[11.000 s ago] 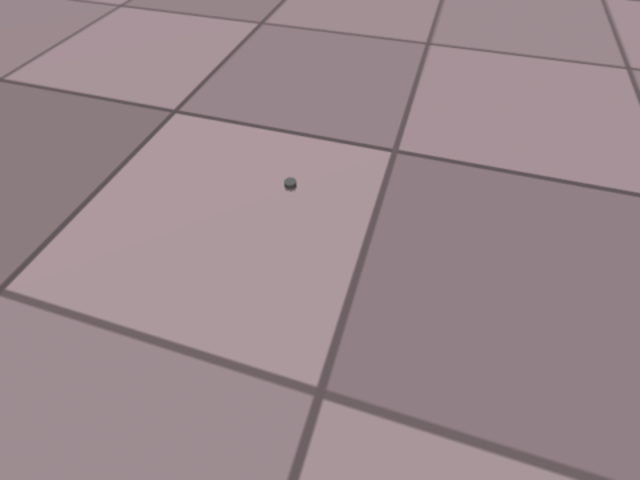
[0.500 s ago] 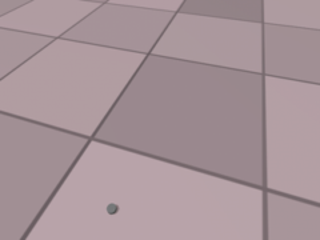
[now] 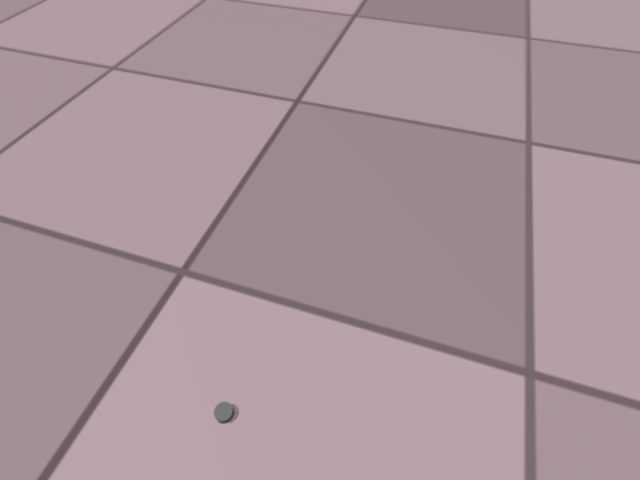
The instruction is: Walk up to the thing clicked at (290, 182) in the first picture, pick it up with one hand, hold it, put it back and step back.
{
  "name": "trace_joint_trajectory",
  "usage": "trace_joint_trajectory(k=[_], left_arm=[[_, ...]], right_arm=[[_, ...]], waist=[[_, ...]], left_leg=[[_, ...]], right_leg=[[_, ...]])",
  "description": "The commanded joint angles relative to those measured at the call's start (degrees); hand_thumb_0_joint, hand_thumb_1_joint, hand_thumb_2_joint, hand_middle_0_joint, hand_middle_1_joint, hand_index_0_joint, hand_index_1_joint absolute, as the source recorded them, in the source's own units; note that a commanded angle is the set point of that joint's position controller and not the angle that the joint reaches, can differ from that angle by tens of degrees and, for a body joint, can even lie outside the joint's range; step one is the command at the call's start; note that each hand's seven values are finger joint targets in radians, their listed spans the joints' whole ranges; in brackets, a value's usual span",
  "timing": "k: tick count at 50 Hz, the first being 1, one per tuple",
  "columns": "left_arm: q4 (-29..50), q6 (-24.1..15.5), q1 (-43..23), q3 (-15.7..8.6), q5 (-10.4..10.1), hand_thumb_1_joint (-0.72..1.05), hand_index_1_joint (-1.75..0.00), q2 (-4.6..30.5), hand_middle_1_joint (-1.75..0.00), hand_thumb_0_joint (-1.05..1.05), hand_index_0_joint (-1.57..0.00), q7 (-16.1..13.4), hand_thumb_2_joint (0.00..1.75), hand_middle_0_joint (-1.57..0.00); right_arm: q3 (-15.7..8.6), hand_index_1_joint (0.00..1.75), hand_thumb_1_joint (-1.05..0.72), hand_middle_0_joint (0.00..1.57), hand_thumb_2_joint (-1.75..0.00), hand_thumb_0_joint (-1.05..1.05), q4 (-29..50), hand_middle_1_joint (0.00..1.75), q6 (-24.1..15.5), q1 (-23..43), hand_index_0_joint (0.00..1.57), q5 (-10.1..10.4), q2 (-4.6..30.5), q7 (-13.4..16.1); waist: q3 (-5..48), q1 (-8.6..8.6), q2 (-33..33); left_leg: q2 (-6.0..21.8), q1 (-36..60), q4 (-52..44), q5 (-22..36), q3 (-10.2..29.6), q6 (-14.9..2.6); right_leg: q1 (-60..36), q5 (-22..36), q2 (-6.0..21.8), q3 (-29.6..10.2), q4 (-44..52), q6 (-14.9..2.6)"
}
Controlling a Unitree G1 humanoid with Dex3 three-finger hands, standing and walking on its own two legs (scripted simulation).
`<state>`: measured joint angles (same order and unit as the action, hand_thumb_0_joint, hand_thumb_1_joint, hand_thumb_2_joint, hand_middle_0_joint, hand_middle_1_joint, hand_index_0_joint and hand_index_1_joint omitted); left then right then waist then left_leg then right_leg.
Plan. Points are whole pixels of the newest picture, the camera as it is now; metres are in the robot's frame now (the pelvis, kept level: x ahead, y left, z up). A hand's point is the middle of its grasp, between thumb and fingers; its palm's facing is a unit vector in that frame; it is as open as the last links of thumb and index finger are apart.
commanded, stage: stand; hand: left
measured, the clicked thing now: (224, 412) +0.43 +0.30 -0.77
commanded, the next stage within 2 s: walk up in 0.68 s
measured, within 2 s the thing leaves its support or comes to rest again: neither
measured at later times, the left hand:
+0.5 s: hand out of the picture +0.08 +0.25 -0.16, palm faces -0.03 -0.94 -0.34, open 7.4 cm
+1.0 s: hand out of the picture +0.06 +0.35 -0.17, palm faces +0.02 -0.90 -0.43, open 7.4 cm
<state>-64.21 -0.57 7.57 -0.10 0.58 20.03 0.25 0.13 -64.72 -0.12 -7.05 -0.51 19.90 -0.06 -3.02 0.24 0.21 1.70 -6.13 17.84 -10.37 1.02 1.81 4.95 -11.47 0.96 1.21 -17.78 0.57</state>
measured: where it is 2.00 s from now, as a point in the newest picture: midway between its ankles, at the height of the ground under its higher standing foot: outside the picture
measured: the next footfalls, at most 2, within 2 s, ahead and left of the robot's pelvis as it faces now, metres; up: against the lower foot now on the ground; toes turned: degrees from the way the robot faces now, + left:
right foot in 1.24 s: +0.03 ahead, -0.04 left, +0.00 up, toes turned +2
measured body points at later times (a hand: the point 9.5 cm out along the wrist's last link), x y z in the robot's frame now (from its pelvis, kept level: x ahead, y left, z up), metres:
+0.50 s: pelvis +0.01 +0.00 +0.00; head +0.02 +0.00 +0.45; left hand +0.08 +0.30 -0.13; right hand +0.08 -0.30 -0.13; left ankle -0.01 +0.14 -0.75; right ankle -0.02 -0.12 -0.75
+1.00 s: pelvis -0.01 +0.06 -0.02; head +0.03 +0.07 +0.43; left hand +0.06 +0.40 -0.14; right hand +0.08 -0.26 -0.14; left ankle +0.00 +0.20 -0.75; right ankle -0.02 -0.12 -0.74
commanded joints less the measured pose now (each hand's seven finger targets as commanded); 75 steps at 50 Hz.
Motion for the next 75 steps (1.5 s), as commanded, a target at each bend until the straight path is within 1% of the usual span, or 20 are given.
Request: trace_joint_trajectory(k=[1, 33, 34, 36, 38, 40, 44, 47, 48, 49, 51, 52, 54, 59, 61, 63, 65, 66, 69, 75], left_arm=[[2.9, -1.2, -1.7, -2.2, 0.0, 0.90, -0.30, 12.4, -0.30, 0.00, -0.20, -0.8, 0.90, -0.20], [3.3, -1.1, -2.3, -2.5, -0.2, 0.90, -0.30, 12.2, -0.30, 0.00, -0.20, -0.9, 0.90, -0.20], [3.6, -1.9, 0.6, -4.6, 0.1, 0.90, -0.30, 16.5, -0.30, 0.00, -0.20, -1.8, 0.90, -0.20], [3.3, -2.0, 3.9, -5.7, 0.3, 0.90, -0.30, 18.5, -0.30, 0.00, -0.20, -2.8, 0.90, -0.20], [5.0, -2.1, 2.3, -6.4, 0.7, 0.90, -0.30, 19.0, -0.30, 0.00, -0.20, -3.3, 0.90, -0.20], [7.8, -2.3, 0.3, -6.9, 1.7, 0.90, -0.30, 18.9, -0.30, 0.00, -0.20, -3.6, 0.90, -0.20], [10.7, -2.4, -3.1, -6.3, 2.1, 0.90, -0.30, 17.0, -0.30, 0.00, -0.20, -3.3, 0.90, -0.20], [12.8, -1.5, -6.1, -5.3, 1.2, 0.90, -0.30, 15.4, -0.30, 0.00, -0.20, -2.3, 0.90, -0.20], [13.3, -0.9, -5.5, -4.8, 0.6, 0.90, -0.30, 12.5, -0.30, 0.00, -0.20, -1.8, 0.90, -0.20], [14.1, -0.1, -2.9, -3.8, -0.1, 0.90, -0.30, 8.7, -0.30, 0.00, -0.20, -1.5, 0.90, -0.20], [10.7, 1.1, 0.6, -4.4, -0.3, 0.90, -0.30, 12.6, -0.30, 0.00, -0.20, -1.9, 0.90, -0.20], [9.9, 1.2, 0.3, -4.4, -0.6, 0.90, -0.30, 13.4, -0.30, 0.00, -0.20, -1.6, 0.90, -0.20], [8.4, 0.9, 2.4, -4.3, -1.1, 0.90, -0.30, 12.5, -0.30, 0.00, -0.20, -1.1, 0.90, -0.20], [8.5, 1.1, 0.4, -4.5, 0.2, 0.90, -0.30, 12.3, -0.30, 0.00, -0.20, -1.3, 0.90, -0.20], [7.7, 1.1, 2.8, -4.7, 0.6, 0.90, -0.30, 12.1, -0.30, 0.00, -0.20, -1.3, 0.90, -0.20], [7.5, 0.7, 2.5, -5.7, 1.2, 0.90, -0.30, 15.2, -0.30, 0.00, -0.20, -1.1, 0.90, -0.20], [10.2, 0.8, -2.9, -5.1, 0.3, 0.90, -0.30, 15.9, -0.30, 0.00, -0.20, -0.4, 0.90, -0.20], [10.9, 0.9, -5.0, -4.7, 0.3, 0.90, -0.30, 15.2, -0.30, 0.00, -0.20, 0.0, 0.90, -0.20], [10.5, 1.3, -4.1, -4.6, 0.1, 0.90, -0.30, 13.1, -0.30, 0.00, -0.20, 0.2, 0.90, -0.20], [9.5, 0.9, -2.5, -4.8, 0.0, 0.90, -0.30, 12.9, -0.30, 0.00, -0.20, 0.4, 0.90, -0.20]], right_arm=[[-2.2, 0.30, -0.90, 0.20, -0.90, 0.00, 3.3, 0.30, -1.5, 1.7, 0.20, 0.0, 12.3, 0.6], [-2.2, 0.30, -0.90, 0.20, -0.90, 0.00, 3.8, 0.30, -1.4, 1.8, 0.20, 0.0, 12.5, 0.8], [-4.8, 0.30, -0.90, 0.20, -0.90, 0.00, 5.4, 0.30, 0.2, 2.4, 0.20, -1.1, 16.1, 0.1], [-4.7, 0.30, -0.90, 0.20, -0.90, 0.00, 7.4, 0.30, 1.2, 3.5, 0.20, -1.3, 13.4, -0.3], [-5.0, 0.30, -0.90, 0.20, -0.90, 0.00, 9.3, 0.30, 2.1, 3.7, 0.20, -1.4, 12.0, -0.8], [-5.5, 0.30, -0.90, 0.20, -0.90, 0.00, 11.0, 0.30, 3.3, 1.9, 0.20, -1.9, 12.4, -1.7], [-6.7, 0.30, -0.90, 0.20, -0.90, 0.00, 12.1, 0.30, 3.0, -2.4, 0.20, -1.4, 12.3, -2.6], [-7.2, 0.30, -0.90, 0.20, -0.90, 0.00, 10.1, 0.30, 1.9, -7.9, 0.20, -1.8, 11.8, -2.1], [-7.8, 0.30, -0.90, 0.20, -0.90, 0.00, 9.3, 0.30, 1.3, -8.5, 0.20, -2.0, 13.8, -1.5], [-8.2, 0.30, -0.90, 0.20, -0.90, 0.00, 10.7, 0.30, 0.5, -7.1, 0.20, -2.4, 17.2, -1.0], [-8.1, 0.30, -0.90, 0.20, -0.90, 0.00, 12.3, 0.30, -0.5, -2.4, 0.20, -1.5, 20.2, -0.4], [-7.3, 0.30, -0.90, 0.20, -0.90, 0.00, 12.9, 0.30, -0.6, 0.7, 0.20, -1.2, 18.4, -0.3], [-6.1, 0.30, -0.90, 0.20, -0.90, 0.00, 13.2, 0.30, -1.2, 2.9, 0.20, -1.4, 15.1, 0.1], [-6.2, 0.30, -0.90, 0.20, -0.90, 0.00, 11.9, 0.30, -1.9, -2.5, 0.20, -0.3, 16.1, 1.2], [-6.1, 0.30, -0.90, 0.20, -0.90, 0.00, 12.5, 0.30, -1.5, -0.9, 0.20, 0.3, 16.1, 1.7], [-5.5, 0.30, -0.90, 0.20, -0.90, 0.00, 13.1, 0.30, -1.3, -0.5, 0.20, 1.4, 13.8, 1.9], [-4.8, 0.30, -0.90, 0.20, -0.90, 0.00, 12.3, 0.30, -1.0, -1.1, 0.20, 1.5, 11.1, 2.0], [-4.6, 0.30, -0.90, 0.20, -0.90, 0.00, 11.1, 0.30, -1.0, -2.8, 0.20, 1.0, 10.7, 1.9], [-5.2, 0.30, -0.90, 0.20, -0.90, 0.00, 9.9, 0.30, -2.0, -1.2, 0.20, 0.0, 14.4, 1.7], [-4.2, 0.30, -0.90, 0.20, -0.90, 0.00, 9.3, 0.30, -2.6, 0.5, 0.20, 0.1, 13.4, 1.8]], waist=[[4.3, -0.23, -0.4], [4.9, -0.35, 0.8], [4.9, -1.76, 4.7], [5.1, -2.72, -0.2], [3.1, -2.79, -5.9], [0.3, -2.09, -8.3], [-0.2, 0.64, -10.7], [2.3, 3.67, -7.0], [2.0, 2.93, 1.5], [3.0, 1.73, 12.6], [4.4, 0.47, 8.5], [1.6, -0.65, 7.8], [2.8, -2.00, 9.3], [5.1, 0.51, 9.2], [5.0, -1.22, 6.7], [6.0, -1.02, -1.3], [3.4, 0.56, -6.0], [2.3, 1.56, -7.2], [1.6, 0.47, -4.6], [4.2, -0.31, -0.4]], left_leg=[[6.0, 1.6, -2.0, 10.9, 4.1, -2.49], [5.8, 1.3, -1.7, 13.2, 3.4, -2.47], [3.4, -1.0, 3.1, 14.7, 1.9, -3.66], [1.8, -7.0, 8.1, 10.5, 0.2, -2.88], [-0.7, -10.9, 18.2, -13.0, 0.6, -2.40], [1.5, -14.1, 29.4, -20.8, 5.4, -2.62], [2.8, -11.9, 24.1, -19.1, 5.4, -3.11], [-0.6, -1.3, 3.2, -1.4, -0.4, -2.89], [2.9, 0.6, -2.2, 7.6, 5.7, -3.61], [13.0, 4.3, -4.2, 17.0, 20.9, -7.35], [16.4, -7.1, -3.3, -3.6, 23.8, -13.72], [14.2, -9.9, -3.3, -6.0, 20.5, -13.28], [11.0, -1.7, 0.4, 5.9, 13.3, -10.79], [13.2, 4.2, 6.4, 28.7, 13.7, -11.66], [12.5, 2.0, 9.3, 27.6, 11.6, -10.76], [6.1, -5.0, 13.2, 19.2, 6.0, -6.23], [-1.0, -1.9, 13.2, -5.1, 0.7, -2.83], [-0.5, 1.3, 10.0, -7.8, 1.3, -2.61], [5.5, 0.5, 4.7, 4.1, 7.6, -5.77], [4.7, -0.9, 4.2, 9.2, 4.6, -4.67]], right_leg=[[0.1, 10.0, 6.9, -4.6, 2.3, -1.59], [-1.9, 12.6, 6.9, -4.3, 1.9, -1.69], [-5.3, 17.0, 8.0, -4.7, 0.1, -2.80], [-8.6, 20.7, 12.1, -8.6, -0.9, -5.67], [-5.5, 20.5, 18.9, -14.2, 1.1, -11.59], [1.2, 15.3, 24.1, -17.5, 2.4, -16.63], [4.0, 16.7, 18.8, -9.9, -1.5, -12.99], [7.3, 11.4, 11.1, -1.8, -12.7, -6.25], [10.0, 3.2, 5.4, 2.1, -21.4, -3.37], [17.9, -19.0, -2.0, 1.5, -29.6, -0.69], [10.8, -23.9, 1.0, -6.7, -31.9, -1.77], [10.2, -22.5, 1.5, -7.3, -32.6, -2.02], [13.0, -18.6, 1.3, -7.4, -26.8, -2.10], [9.8, -14.6, 0.4, -3.2, -16.4, -1.84], [5.4, -6.6, 0.5, -2.4, -7.5, -2.65], [-3.0, 14.7, 4.6, -8.4, -5.2, -4.96], [6.8, 9.8, 11.1, -14.0, -2.8, -9.89], [10.3, 6.8, 11.7, -14.3, -2.6, -9.86], [9.0, 4.3, 5.0, -8.6, -4.7, -4.32], [1.8, 10.6, 5.4, -8.6, -3.8, -4.85]])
